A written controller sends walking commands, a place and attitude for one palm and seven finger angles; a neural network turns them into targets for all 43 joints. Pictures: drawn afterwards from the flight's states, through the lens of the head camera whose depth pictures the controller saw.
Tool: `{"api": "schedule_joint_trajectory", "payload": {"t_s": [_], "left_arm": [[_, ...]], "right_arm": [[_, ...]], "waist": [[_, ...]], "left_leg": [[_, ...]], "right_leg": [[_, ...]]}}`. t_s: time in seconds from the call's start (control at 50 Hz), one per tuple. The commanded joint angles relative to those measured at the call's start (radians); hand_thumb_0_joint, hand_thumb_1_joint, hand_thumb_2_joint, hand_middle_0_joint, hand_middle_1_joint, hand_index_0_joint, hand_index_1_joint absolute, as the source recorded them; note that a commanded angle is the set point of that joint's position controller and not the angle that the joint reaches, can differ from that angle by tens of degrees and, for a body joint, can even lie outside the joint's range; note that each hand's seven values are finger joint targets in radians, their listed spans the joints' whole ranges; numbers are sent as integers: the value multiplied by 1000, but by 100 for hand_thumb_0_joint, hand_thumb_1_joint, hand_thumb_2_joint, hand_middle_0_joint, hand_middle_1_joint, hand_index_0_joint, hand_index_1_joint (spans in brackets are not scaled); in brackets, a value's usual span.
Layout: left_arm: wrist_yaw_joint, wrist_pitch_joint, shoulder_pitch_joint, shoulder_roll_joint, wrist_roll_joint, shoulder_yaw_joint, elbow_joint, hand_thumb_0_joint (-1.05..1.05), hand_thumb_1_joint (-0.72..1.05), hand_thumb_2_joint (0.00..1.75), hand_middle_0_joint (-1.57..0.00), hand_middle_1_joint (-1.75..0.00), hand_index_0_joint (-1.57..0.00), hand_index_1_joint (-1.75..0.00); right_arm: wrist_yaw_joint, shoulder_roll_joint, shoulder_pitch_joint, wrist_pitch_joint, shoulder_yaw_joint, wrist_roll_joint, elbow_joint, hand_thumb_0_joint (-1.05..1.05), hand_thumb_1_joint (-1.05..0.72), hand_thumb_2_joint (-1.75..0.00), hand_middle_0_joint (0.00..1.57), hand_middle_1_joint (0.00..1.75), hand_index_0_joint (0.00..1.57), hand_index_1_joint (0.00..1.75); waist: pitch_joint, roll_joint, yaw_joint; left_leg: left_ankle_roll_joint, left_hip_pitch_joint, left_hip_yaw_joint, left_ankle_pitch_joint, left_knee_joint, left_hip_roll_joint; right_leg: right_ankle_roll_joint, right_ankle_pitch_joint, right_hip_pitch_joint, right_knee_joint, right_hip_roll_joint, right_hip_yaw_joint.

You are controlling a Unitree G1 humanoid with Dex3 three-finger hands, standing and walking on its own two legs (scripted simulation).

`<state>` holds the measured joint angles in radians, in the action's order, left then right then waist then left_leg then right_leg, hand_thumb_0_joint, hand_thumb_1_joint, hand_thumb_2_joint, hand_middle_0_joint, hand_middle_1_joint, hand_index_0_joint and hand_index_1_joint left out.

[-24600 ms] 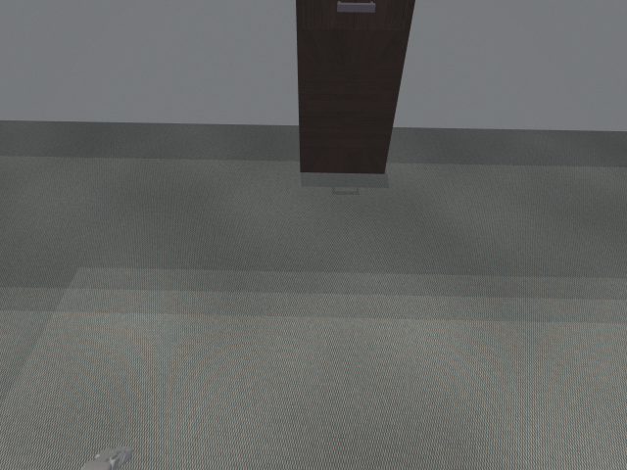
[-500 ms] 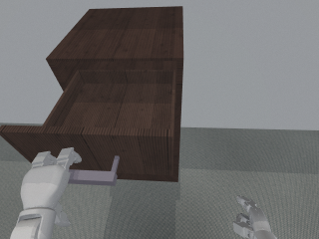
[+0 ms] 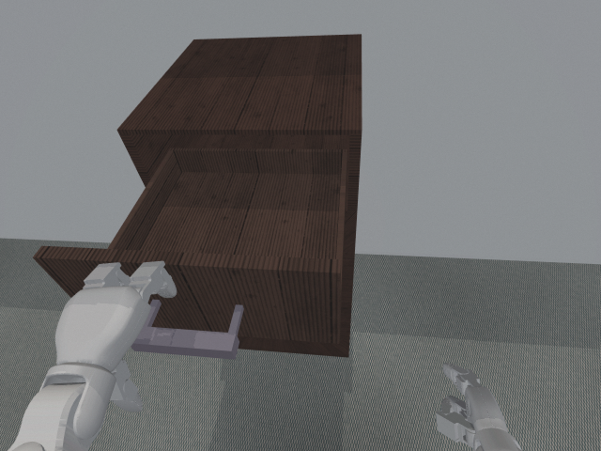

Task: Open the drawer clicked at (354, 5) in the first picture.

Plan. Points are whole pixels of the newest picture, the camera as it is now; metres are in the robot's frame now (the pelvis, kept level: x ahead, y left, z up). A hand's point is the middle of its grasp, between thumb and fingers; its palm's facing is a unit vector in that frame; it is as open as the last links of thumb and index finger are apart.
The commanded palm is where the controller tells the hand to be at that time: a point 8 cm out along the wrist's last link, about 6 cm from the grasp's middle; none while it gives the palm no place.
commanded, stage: lift the hand off the handle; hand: left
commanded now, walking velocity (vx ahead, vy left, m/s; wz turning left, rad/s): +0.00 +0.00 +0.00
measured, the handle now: (190, 326) +0.25 +0.20 +0.04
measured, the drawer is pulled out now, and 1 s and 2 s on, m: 0.29 0.29 0.29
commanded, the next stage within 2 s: draw the hand back to the body in 0.72 s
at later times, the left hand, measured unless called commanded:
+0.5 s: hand (111, 272) +0.24 +0.24 +0.18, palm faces +0.23 -0.06 -0.97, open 13.7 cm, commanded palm +0.19 +0.23 +0.23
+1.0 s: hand (107, 280) +0.23 +0.24 +0.18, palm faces +0.13 -0.07 -0.99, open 13.8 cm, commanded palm +0.19 +0.24 +0.24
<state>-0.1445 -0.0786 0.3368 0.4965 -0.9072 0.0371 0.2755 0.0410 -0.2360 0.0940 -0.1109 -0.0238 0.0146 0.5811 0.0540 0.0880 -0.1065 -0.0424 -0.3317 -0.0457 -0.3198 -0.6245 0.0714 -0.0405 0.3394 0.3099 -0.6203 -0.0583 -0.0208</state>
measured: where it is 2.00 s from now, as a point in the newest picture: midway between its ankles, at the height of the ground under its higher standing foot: outside the picture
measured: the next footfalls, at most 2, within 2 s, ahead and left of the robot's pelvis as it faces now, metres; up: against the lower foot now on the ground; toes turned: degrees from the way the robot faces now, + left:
none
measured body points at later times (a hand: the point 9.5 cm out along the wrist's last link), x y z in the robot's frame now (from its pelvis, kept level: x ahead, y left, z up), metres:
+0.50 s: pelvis +0.00 +0.00 +0.01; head -0.01 -0.05 +0.46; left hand +0.22 +0.24 +0.23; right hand +0.24 -0.18 -0.07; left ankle +0.00 +0.09 -0.73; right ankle -0.01 -0.10 -0.73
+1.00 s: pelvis -0.01 -0.01 +0.01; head -0.01 -0.06 +0.46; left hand +0.22 +0.24 +0.23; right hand +0.22 -0.21 -0.08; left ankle +0.00 +0.09 -0.73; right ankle -0.01 -0.10 -0.73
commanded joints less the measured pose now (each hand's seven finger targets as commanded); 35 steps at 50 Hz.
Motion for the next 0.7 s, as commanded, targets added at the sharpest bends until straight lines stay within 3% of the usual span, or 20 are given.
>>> {"api": "schedule_joint_trajectory", "payload": {"t_s": [0.0,0.08,0.16,0.18,0.2,0.28,0.3,0.32,0.36,0.38,0.4,0.42,0.46,0.48,0.52,0.56,0.58,0.6,0.64,0.68], "left_arm": [[-44,19,-234,190,7,-169,309,0,-50,30,-30,-120,-30,-120],[-37,28,-252,207,30,-191,376,0,-50,30,-30,-120,-30,-120],[-16,14,-271,222,23,-194,364,0,-50,30,-30,-120,-30,-120],[-7,1,-262,231,37,-213,361,0,-50,30,-30,-120,-30,-120],[3,-1,-273,210,35,-184,375,0,-50,30,-30,-120,-30,-120],[30,-20,-282,252,65,-223,419,0,-50,30,-30,-120,-30,-120],[42,-22,-270,226,63,-194,423,0,-50,30,-30,-120,-30,-120],[46,-28,-263,247,57,-214,406,0,-50,30,-30,-120,-30,-120],[68,-59,-260,225,60,-189,377,0,-50,30,-30,-120,-30,-120],[83,-80,-260,242,77,-219,353,0,-50,30,-30,-120,-30,-120],[105,-99,-248,221,72,-187,320,0,-50,30,-30,-120,-30,-120],[120,-116,-285,237,70,-191,307,0,-50,30,-30,-120,-30,-120],[154,-145,-313,263,78,-199,318,0,-50,30,-30,-120,-30,-120],[171,-156,-338,270,98,-209,331,0,-50,30,-30,-120,-30,-120],[200,-154,-372,278,90,-195,322,0,-50,30,-30,-120,-30,-120],[216,-134,-393,283,95,-188,403,0,-50,30,-30,-120,-30,-120],[216,-124,-407,316,113,-227,440,0,-50,30,-30,-120,-30,-120],[223,-115,-400,297,105,-205,420,0,-50,30,-30,-120,-30,-120],[225,-102,-338,292,110,-225,367,0,-50,30,-30,-120,-30,-120],[222,-97,-330,351,129,-307,336,0,-50,30,-30,-120,-30,-120]], "right_arm": [[9,-82,-174,54,21,-3,-180,0,-90,-90,20,30,20,30],[7,-87,-197,64,19,4,-189,0,-90,-90,20,30,20,30],[-1,-91,-182,56,22,2,-174,0,-90,-90,20,30,20,30],[-4,-93,-214,58,15,12,-180,0,-90,-90,20,30,20,30],[-8,-87,-186,54,15,5,-176,0,-90,-90,20,30,20,30],[-15,-94,-226,54,11,21,-190,0,-90,-90,20,30,20,30],[-18,-88,-201,53,9,10,-190,0,-90,-90,20,30,20,30],[-18,-92,-204,47,15,15,-177,0,-90,-90,20,30,20,30],[-27,-93,-206,36,11,17,-179,0,-90,-90,20,30,20,30],[-33,-95,-240,39,7,30,-181,0,-90,-90,20,30,20,30],[-37,-94,-214,28,3,22,-175,0,-90,-90,20,30,20,30],[-39,-97,-219,18,4,28,-168,0,-90,-90,20,30,20,30],[-41,-103,-239,8,2,31,-184,0,-90,-90,20,30,20,30],[-42,-102,-279,15,-5,42,-196,0,-90,-90,20,30,20,30],[-41,-98,-254,9,-6,37,-190,0,-90,-90,20,30,20,30],[-41,-98,-259,16,-6,34,-214,0,-90,-90,20,30,20,30],[-40,-100,-288,29,-10,43,-224,0,-90,-90,20,30,20,30],[-39,-90,-255,32,-15,30,-219,0,-90,-90,20,30,20,30],[-41,-96,-235,29,-9,28,-203,0,-90,-90,20,30,20,30],[-43,-106,-252,35,-7,40,-198,0,-90,-90,20,30,20,30]], "waist": [[176,3,6],[192,35,7],[165,-27,9],[158,13,7],[184,-13,6],[174,-3,6],[194,-15,-1],[165,-13,5],[144,-36,2],[124,-20,2],[123,-33,-1],[101,-54,8],[114,-57,-2],[119,-25,-1],[117,-42,3],[165,-29,-5],[185,8,-5],[195,-15,-11],[134,-48,-6],[102,-50,-9]], "left_leg": [[13,135,-1,236,103,-47],[19,167,-9,276,114,-53],[22,162,-8,307,130,-51],[25,161,-13,299,135,-57],[22,168,-8,312,137,-52],[28,173,-14,334,146,-58],[24,175,-11,336,153,-53],[27,179,-7,348,157,-59],[26,165,-5,342,169,-57],[30,152,-9,324,170,-63],[26,142,-2,324,179,-57],[29,139,1,321,189,-61],[26,131,3,306,198,-59],[25,134,-2,289,197,-62],[21,134,3,277,209,-60],[15,162,-1,296,207,-58],[16,169,-7,286,198,-65],[13,166,-4,299,197,-54],[14,149,0,292,202,-55],[18,124,2,267,195,-63]], "right_leg": [[-1,-184,-46,131,45,1],[-4,-216,-66,145,41,0],[1,-245,-79,157,44,9],[-5,-238,-88,158,42,3],[0,-247,-102,157,47,16],[0,-278,-126,164,47,7],[4,-272,-137,164,52,22],[3,-275,-126,174,49,14],[8,-271,-128,177,50,24],[1,-266,-135,178,46,15],[5,-263,-144,179,50,24],[8,-263,-140,186,51,21],[13,-258,-166,184,53,19],[8,-250,-174,184,48,10],[13,-223,-174,191,55,17],[15,-237,-190,189,55,18],[10,-232,-199,186,48,8],[13,-234,-200,184,55,17],[15,-236,-179,199,51,24],[11,-230,-175,200,47,11]]}}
